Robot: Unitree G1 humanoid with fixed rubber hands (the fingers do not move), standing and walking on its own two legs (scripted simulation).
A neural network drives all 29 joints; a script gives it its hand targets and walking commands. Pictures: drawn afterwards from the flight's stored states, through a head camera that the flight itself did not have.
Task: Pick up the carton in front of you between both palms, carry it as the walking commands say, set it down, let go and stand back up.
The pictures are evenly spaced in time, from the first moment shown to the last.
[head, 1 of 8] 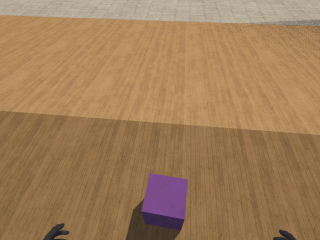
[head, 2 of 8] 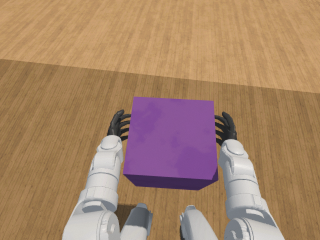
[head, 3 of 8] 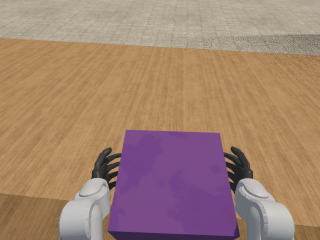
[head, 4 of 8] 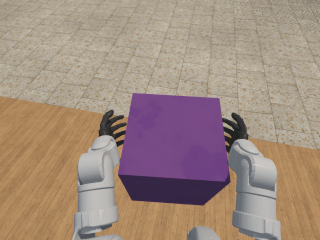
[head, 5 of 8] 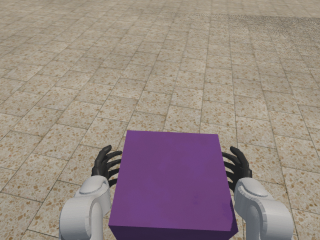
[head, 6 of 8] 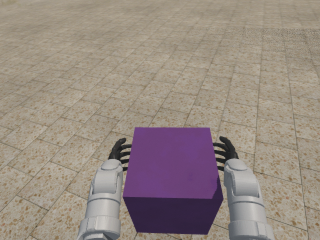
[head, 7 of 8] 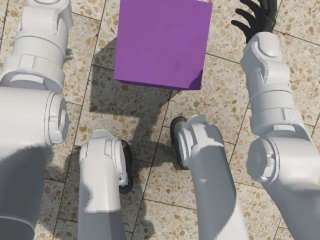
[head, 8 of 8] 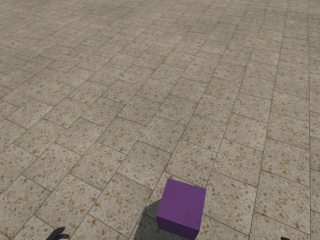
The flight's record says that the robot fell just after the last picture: no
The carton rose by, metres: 0.69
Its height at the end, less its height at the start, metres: -0.42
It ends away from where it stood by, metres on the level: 6.40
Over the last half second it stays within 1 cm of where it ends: yes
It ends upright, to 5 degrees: yes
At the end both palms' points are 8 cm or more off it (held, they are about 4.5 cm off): yes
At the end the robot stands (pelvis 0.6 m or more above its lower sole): yes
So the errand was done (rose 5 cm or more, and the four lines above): yes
